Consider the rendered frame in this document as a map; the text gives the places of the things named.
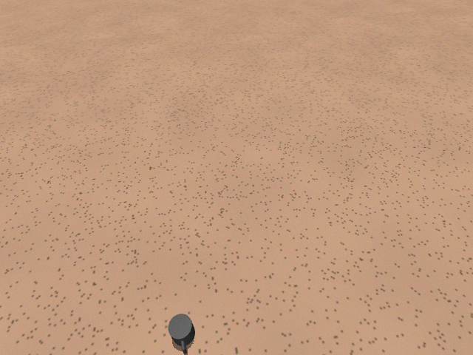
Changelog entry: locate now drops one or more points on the mug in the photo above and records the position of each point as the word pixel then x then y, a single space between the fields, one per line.
pixel 181 330

